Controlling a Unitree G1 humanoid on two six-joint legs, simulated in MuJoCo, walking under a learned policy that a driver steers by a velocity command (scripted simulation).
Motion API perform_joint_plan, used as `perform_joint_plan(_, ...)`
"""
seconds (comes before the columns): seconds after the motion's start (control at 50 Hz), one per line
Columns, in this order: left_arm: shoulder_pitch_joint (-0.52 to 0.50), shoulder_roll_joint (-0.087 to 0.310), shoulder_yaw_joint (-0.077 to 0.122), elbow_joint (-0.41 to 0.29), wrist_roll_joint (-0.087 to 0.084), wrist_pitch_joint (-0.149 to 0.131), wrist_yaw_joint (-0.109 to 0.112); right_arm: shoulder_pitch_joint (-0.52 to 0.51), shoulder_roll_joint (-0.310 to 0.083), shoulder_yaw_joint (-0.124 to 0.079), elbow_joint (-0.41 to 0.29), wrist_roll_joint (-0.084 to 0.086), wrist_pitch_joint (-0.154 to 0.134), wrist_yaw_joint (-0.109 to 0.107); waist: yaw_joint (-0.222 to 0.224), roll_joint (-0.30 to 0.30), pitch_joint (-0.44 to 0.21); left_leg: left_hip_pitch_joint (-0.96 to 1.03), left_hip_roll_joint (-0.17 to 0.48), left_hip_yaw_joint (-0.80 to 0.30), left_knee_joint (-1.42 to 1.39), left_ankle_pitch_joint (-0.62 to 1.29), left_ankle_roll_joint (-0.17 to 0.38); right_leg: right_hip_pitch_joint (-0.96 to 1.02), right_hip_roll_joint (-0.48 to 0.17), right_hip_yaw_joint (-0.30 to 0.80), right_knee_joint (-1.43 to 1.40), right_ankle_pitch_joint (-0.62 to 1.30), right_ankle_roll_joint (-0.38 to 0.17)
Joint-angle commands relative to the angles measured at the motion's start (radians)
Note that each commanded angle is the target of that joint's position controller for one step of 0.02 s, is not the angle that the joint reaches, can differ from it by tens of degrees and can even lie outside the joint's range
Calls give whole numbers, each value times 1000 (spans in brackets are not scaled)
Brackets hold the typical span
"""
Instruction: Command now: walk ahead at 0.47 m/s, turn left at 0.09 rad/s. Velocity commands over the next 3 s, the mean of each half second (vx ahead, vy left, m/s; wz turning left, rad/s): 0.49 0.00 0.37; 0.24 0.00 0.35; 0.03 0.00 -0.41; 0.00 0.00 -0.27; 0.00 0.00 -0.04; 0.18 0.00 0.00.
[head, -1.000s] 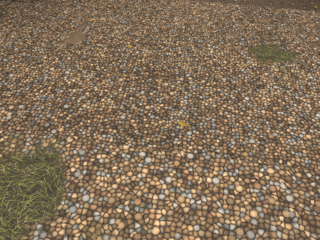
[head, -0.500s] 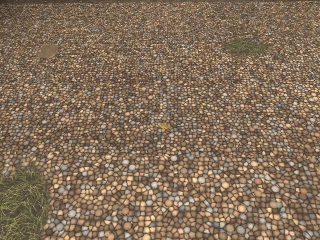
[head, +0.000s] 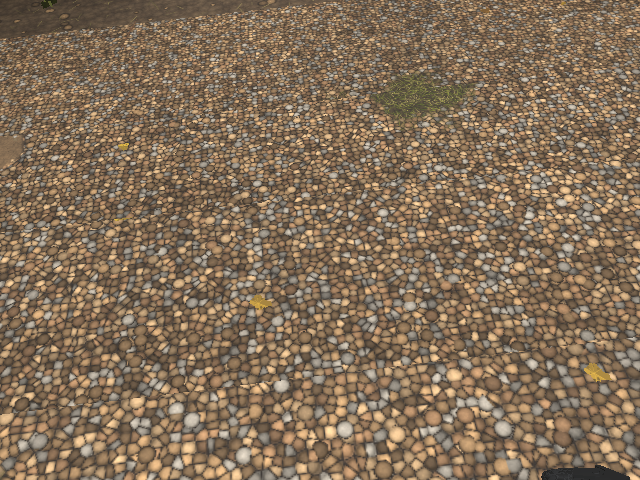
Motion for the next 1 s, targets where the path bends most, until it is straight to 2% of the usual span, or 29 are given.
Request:
perform_joint_plan(0.02, 91, 125, 12, 1, 9, -21, -18, -120, -77, -3, -80, -1, 0, 11, 19, -96, 76, -141, 0, 15, -36, 4, 41, 82, -301, 63, -39, 468, -155)
perform_joint_plan(0.06, 115, 139, 5, 21, 11, -5, -8, -172, -52, 11, -93, 5, 2, 6, 31, -114, 87, -69, -31, 63, -93, -43, 63, 97, -297, 16, -47, 525, -128)
perform_joint_plan(0.12, 96, 222, 18, 21, 16, 0, -23, -148, -110, -2, -98, 29, 7, -7, -35, -151, 36, 216, -129, 156, -87, -154, 92, 36, -281, -83, 69, 1151, -73)
perform_joint_plan(0.16, 78, 257, 22, -8, 43, -4, -26, 214, -186, -30, 28, 56, -19, -29, -158, -97, -111, 722, -158, 107, -19, -70, 152, -204, -233, -122, 468, 1283, 50)
perform_joint_plan(0.18, 225, 141, -23, -30, 71, -12, -19, 493, -202, -41, 112, 58, -16, -36, -195, 43, -414, 1348, 68, -229, 69, -9, 396, -611, -119, -68, 890, 886, 185)
perform_joint_plan(0.2, 63, 140, -19, -49, 25, -18, -50, 772, -159, -27, 202, 25, -12, -36, -324, 107, -476, 1481, 273, -638, -154, -70, 517, -886, 101, -35, 1331, -268, 257)
perform_joint_plan(0.22, -154, 113, -11, -139, -33, -22, -46, 750, -195, -43, 239, -12, -49, -36, -333, 6, -182, 1244, 271, -627, -248, -221, 374, -1056, 14, 91, 1420, -204, 174)
perform_joint_plan(0.24, -261, 142, -8, -161, -25, -31, -17, 564, -182, -40, 208, -1, -73, -23, -261, -46, 40, 911, 251, -538, -280, -245, 329, -1059, -78, 115, 1360, -145, 152)
perform_joint_plan(0.26, -199, 156, -8, -150, 15, -24, 14, 380, -81, -2, 171, 9, -75, -17, -146, -65, -32, 672, 223, -466, -350, -215, 342, -866, -127, 121, 1206, -77, 99)
perform_joint_plan(0.28, -164, 111, -21, -138, 36, -10, 31, 247, -9, 23, 136, 11, -79, -16, -63, -55, 2, 446, 176, -391, -418, -187, 336, -713, -158, 93, 1096, -49, 58)
perform_joint_plan(0.32, -123, 71, -38, -149, 38, 26, 43, 99, -20, 28, 71, 29, -76, -12, 21, 4, 12, 212, 120, -335, -502, -318, 332, -554, -168, 44, 946, -206, 65)
perform_joint_plan(0.36, -122, 79, -47, -152, 3, 39, 39, 77, -104, 7, 48, 12, -90, -3, 10, -22, 28, 98, 46, -233, -511, -349, 288, -464, -163, -32, 732, -47, 97)
perform_joint_plan(0.42, -295, 41, -76, -200, -18, 50, 26, 240, -155, -22, 91, 3, -85, 16, -94, -8, 40, 151, 20, -215, -467, -234, 270, -431, -118, -78, 494, 197, 121)
perform_joint_plan(0.48, -382, 105, -60, -225, -22, 34, 28, 326, -169, -34, 95, 5, -72, 29, -127, 2, 13, 342, 61, -291, -350, -91, 262, -461, -85, -66, 350, 297, 116)
perform_joint_plan(0.54, -352, 174, -29, -206, -38, 0, 52, 323, -162, -35, 92, -4, -61, 23, -72, 13, -17, 422, 69, -337, -218, -26, 182, -325, -89, -64, 271, 333, 33)
perform_joint_plan(0.56, -195, 217, -4, -171, -49, -18, 59, 277, -134, -24, 59, -10, -67, 17, 10, -44, -116, 295, -17, -273, -17, 44, 99, -65, -149, -30, 323, 458, -60)
perform_joint_plan(0.58, 71, 295, 17, -137, -46, -28, 70, 348, -2, 13, 3, -9, -82, 7, 46, -282, -407, 119, -199, -126, 328, -340, -2, 352, -427, 297, 305, 872, -330)
perform_joint_plan(0.6, 149, 276, 13, -118, -48, -7, 56, 399, -1, 12, -3, 9, -90, 11, 61, -375, -533, -118, -215, -105, 673, -802, -34, 510, -598, 641, 201, 749, -443)
perform_joint_plan(0.62, 43, 241, 21, -138, -33, -18, 59, 312, -79, -7, 6, 20, -82, 6, 49, -151, -225, -223, -110, -117, 800, -701, -25, 244, -552, 496, 184, 634, -316)
perform_joint_plan(0.64, -99, 179, 5, -157, -44, -18, 63, 283, -72, -5, 22, 18, -72, -21, -3, -97, -119, -143, -28, -79, 737, -611, -22, 6, -488, 291, 142, 578, -229)
perform_joint_plan(0.68, -223, 64, -25, -184, -58, -13, 82, 259, -54, 3, 14, -20, -54, -41, -67, -109, -109, 17, 54, -70, 569, -594, -56, -142, -405, 130, 67, 720, -185)
perform_joint_plan(0.74, -259, 158, 26, -215, -39, -28, 115, 223, -48, 11, 4, 2, -45, -1, -66, -111, -133, 102, 40, 14, 490, -515, -102, -193, -343, -34, 18, 768, -184)
perform_joint_plan(0.78, -247, 213, 53, -209, -32, -35, 111, 185, -57, 11, -9, 8, -47, 24, -72, -96, -105, 149, 32, 61, 353, -401, -99, -250, -306, -118, 6, 812, -177)
perform_joint_plan(0.84, -296, 152, 32, -205, -41, -23, 53, 215, -31, 22, 7, 7, -22, 45, -132, -91, -77, 298, 51, 20, 143, -239, -82, -346, -274, -136, 59, 818, -113)
perform_joint_plan(0.9, -388, 169, 31, -205, -58, -12, -12, 317, -84, 4, 40, 26, -26, 44, -196, -85, -73, 521, -7, 60, -37, -81, -66, -455, -232, -126, 199, 647, -69)
perform_joint_plan(0.94, -250, 121, 21, -169, -61, -9, -39, 283, -177, -29, -7, 53, -38, 4, -137, -17, -128, 668, 70, 8, -144, 378, 44, -440, -162, -131, 306, 474, 31)
perform_joint_plan(0.96, 11, 43, 6, -117, -61, -12, -39, 131, -174, -6, -78, 104, -40, 13, 23, 77, -263, 765, 244, -146, -127, 544, 233, -400, -144, -127, 332, 134, 110)
perform_joint_plan(0.98, 10, 74, 11, -105, -77, -13, -27, 71, -137, 3, -99, 85, -30, 22, 16, 48, -204, 662, 261, -165, -119, 409, 259, -386, -120, -137, 339, 19, 140)
perform_joint_plan(1.0, -90, 129, 26, -135, -74, 0, -18, 53, -158, -9, -89, 67, -18, 22, -3, 10, -139, 527, 188, -85, -137, 176, 174, -344, -103, -154, 310, 27, 130)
